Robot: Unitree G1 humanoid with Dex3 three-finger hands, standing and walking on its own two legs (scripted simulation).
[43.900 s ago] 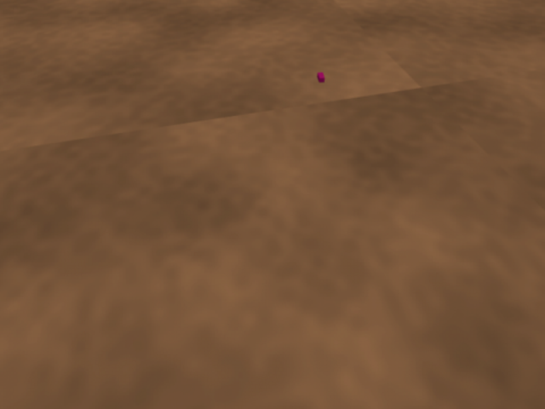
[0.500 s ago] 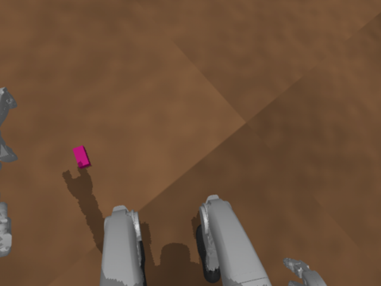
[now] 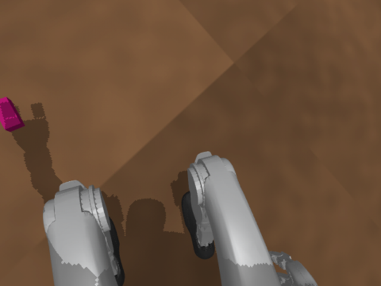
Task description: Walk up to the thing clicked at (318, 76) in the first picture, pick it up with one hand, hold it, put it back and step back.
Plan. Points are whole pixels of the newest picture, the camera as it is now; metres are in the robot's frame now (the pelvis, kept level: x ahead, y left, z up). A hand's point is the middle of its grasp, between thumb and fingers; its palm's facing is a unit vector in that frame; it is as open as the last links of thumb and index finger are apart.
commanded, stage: withdraw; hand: left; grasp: from above
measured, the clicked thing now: (8, 114) +0.52 +0.34 -0.36
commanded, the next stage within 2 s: none
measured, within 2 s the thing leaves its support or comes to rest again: neither
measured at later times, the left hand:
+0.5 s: hand out of the picture +0.48 +0.35 -0.10, palm faces -0.46 -0.09 -0.88, open 14.3 cm
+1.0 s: hand out of the picture +0.49 +0.33 -0.13, palm faces -0.43 -0.05 -0.90, open 14.2 cm
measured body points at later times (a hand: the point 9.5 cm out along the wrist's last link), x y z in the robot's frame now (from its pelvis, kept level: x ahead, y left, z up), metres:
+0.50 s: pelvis +0.01 +0.00 +0.01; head +0.25 +0.07 +0.39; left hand +0.50 +0.35 -0.05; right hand +0.06 -0.28 -0.09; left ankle +0.09 +0.13 -0.34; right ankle +0.11 -0.14 -0.34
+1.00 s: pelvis +0.00 +0.00 -0.01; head +0.24 +0.07 +0.37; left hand +0.51 +0.33 -0.08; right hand +0.05 -0.27 -0.11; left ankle +0.09 +0.13 -0.34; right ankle +0.11 -0.14 -0.34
